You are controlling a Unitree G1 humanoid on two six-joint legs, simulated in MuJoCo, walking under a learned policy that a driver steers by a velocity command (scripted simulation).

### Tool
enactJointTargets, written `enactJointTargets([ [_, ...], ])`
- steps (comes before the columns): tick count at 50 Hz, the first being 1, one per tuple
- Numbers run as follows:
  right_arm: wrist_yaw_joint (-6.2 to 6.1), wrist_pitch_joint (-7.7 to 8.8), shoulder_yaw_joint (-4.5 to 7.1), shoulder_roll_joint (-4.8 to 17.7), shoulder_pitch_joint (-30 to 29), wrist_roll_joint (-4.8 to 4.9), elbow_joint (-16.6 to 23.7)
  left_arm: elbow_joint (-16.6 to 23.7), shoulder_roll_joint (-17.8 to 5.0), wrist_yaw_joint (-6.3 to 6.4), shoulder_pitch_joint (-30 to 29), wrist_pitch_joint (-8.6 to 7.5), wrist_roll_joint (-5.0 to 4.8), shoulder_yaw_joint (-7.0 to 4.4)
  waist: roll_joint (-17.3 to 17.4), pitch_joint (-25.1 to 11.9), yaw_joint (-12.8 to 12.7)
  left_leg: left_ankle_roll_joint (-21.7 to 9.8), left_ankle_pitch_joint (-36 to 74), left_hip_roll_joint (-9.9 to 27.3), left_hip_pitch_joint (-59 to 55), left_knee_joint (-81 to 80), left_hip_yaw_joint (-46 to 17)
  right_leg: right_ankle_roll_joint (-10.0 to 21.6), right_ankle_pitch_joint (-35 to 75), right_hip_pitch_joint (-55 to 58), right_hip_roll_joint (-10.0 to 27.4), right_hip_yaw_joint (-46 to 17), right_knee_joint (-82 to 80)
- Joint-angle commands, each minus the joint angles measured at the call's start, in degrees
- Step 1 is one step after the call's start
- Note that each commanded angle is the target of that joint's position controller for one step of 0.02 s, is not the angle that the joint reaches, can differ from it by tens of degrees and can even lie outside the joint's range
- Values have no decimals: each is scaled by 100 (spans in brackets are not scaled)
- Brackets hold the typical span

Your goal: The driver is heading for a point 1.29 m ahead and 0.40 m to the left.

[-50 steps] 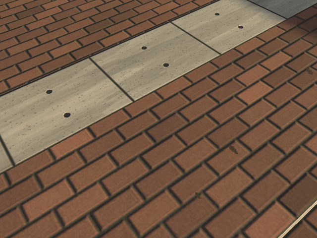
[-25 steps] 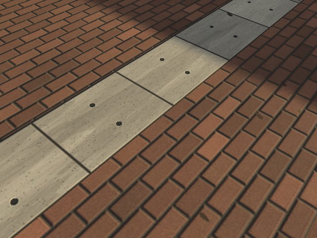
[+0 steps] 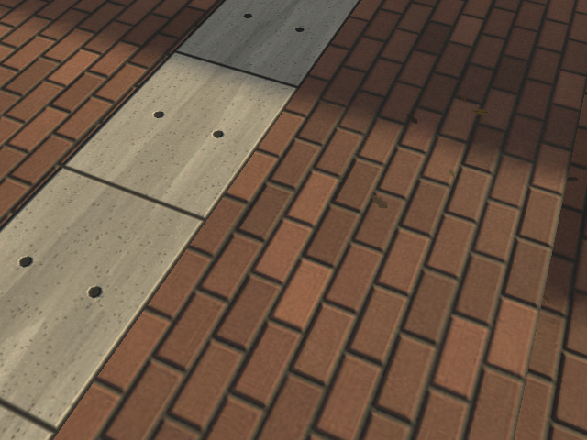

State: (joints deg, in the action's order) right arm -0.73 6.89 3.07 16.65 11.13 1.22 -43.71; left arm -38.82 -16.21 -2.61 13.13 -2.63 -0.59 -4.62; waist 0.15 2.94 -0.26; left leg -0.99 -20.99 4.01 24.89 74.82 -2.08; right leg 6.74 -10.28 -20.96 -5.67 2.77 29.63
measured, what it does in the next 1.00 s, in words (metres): walks ahead, turning left: left foot, then right foot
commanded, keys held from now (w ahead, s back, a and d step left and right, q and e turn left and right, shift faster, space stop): w+q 1.00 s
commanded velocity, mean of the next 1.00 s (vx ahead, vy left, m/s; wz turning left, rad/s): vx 0.50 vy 0.00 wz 0.32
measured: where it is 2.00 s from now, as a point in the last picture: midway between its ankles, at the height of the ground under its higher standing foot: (201, 274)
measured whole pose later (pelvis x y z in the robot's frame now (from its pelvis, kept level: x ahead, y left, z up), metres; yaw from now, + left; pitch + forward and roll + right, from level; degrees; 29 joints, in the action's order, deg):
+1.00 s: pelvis +0.60 +0.10 +0.00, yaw +25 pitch +2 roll -1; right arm -0.6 1.5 3.4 17.1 19.6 1.2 -41.5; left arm -36.4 -14.6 -0.1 7.8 -6.2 0.4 -2.8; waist 2.1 -0.8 1.6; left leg -1.4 -25.1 -4.2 21.4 66.2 -7.1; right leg 1.2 -10.5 -22.2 -2.0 0.0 30.2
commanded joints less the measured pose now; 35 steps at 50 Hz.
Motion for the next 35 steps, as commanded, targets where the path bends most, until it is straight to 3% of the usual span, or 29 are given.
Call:
enactJointTargets([
  [1,28,7,158,640,258,-75,464,485,-429,55,-85,-203,59,-42,79,-785,250,51,516,399,1441,-418,-381,1100,1244,1457,1633,-2294,-1590],
  [3,17,-154,111,475,220,-148,412,360,-448,93,2,-255,75,-5,1,-682,275,213,833,398,1362,-833,-175,1073,1851,1010,1558,-1774,-1708],
  [5,2,-214,25,275,-189,-182,502,179,-533,141,230,-270,79,3,-185,-473,124,289,1489,410,1480,-1501,-62,936,2080,835,1431,-1311,-1817],
  [9,103,-184,-44,198,-960,-78,576,-58,-665,162,556,-292,73,7,-371,-258,-306,173,2854,274,1357,-3114,127,560,1493,1072,1336,-769,-1950],
  [14,316,-141,-55,199,-1555,44,793,-387,-767,192,846,-232,82,-22,-368,83,-593,-46,2677,83,1928,-3985,102,450,1354,2292,1836,-676,-1842],
  [16,424,-109,-45,205,-1537,38,861,-448,-775,245,811,-161,62,-38,-405,96,-517,-195,2318,1,1968,-4191,130,327,1901,2697,1972,-544,-1629],
  [18,481,-103,22,343,-1153,-3,802,-398,-896,296,577,-98,68,-75,-562,-209,-258,-383,1805,-289,1234,-4248,408,154,3586,2790,1936,-310,-1115],
  [19,468,-123,106,508,-733,-30,708,-363,-976,333,502,-56,77,-97,-662,-524,-36,-487,1579,-522,639,-4228,592,50,4626,2834,1857,-195,-568],
  [20,436,-144,235,715,73,-54,498,-308,-995,379,387,5,64,-101,-543,-953,395,-637,1712,-804,-421,-4461,759,-123,5162,2603,1624,72,529],
  [21,369,-173,362,1076,968,-69,339,-196,-875,446,461,0,132,-42,-129,-1531,752,-928,2185,-245,-2193,-4302,-156,-354,3960,1336,1447,183,2120],
  [22,351,-146,474,1640,1287,-42,346,24,-121,343,1266,-146,264,202,1452,-2353,266,-2168,1478,1284,-4569,-4542,-3292,-839,-794,-1321,247,-36,4519],
  [23,337,-174,376,1163,1558,20,312,-2,-465,256,863,-332,135,184,1140,-2932,673,-2257,467,1423,-5121,-5493,-4610,-802,-2048,-2175,106,-973,5220],
  [24,276,-211,324,945,1269,-6,363,196,-721,187,318,-462,-103,112,842,-2063,736,-1915,209,1272,-4578,-5612,-3806,-699,-1640,-2689,469,-1069,5285],
  [25,231,-241,276,817,867,-15,473,322,-698,202,-74,-528,-84,152,229,-1469,602,-1726,485,1054,-3620,-5705,-3169,-643,-1180,-2586,725,-955,4910],
  [26,214,-264,230,709,525,-45,553,386,-695,240,-257,-541,44,126,-77,-985,370,-1669,1091,881,-2667,-5827,-2722,-666,-940,-2325,889,-881,4445],
  [27,196,-255,185,604,353,-108,645,436,-729,267,-160,-500,106,80,40,-840,126,-1643,1577,698,-2056,-5959,-2423,-690,-791,-1904,1030,-905,4114],
  [30,138,-249,195,620,213,-82,687,425,-548,317,92,-329,178,101,255,-578,-127,-1671,2322,418,-1185,-6171,-1881,-892,-729,-1589,1117,-720,3406],
  [33,39,-274,258,811,356,-50,619,545,-346,357,-394,-278,211,178,252,-446,1,-1496,2615,117,-715,-6155,-1381,-1107,145,-1411,988,-550,2225],
  [35,3,-323,272,841,538,1,545,625,-235,342,-863,-302,174,216,352,-431,221,-1301,2351,-58,-656,-6051,-1265,-1150,935,-1141,808,-545,1290],
])
Keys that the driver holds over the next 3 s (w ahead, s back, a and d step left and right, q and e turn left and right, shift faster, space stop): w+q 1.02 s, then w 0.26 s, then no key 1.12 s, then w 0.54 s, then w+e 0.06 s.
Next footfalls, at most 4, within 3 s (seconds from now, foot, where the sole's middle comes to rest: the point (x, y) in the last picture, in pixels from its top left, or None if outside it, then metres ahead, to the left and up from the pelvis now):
0.42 left None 0.43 0.17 -0.77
0.90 right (293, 322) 0.73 0.04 -0.77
1.38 left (153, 286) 0.83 0.40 -0.77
1.74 right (234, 242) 0.97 0.20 -0.77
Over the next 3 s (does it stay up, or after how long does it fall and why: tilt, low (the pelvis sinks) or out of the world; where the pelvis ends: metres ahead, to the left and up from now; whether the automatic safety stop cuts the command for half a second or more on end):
stays up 1.02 0.35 0.01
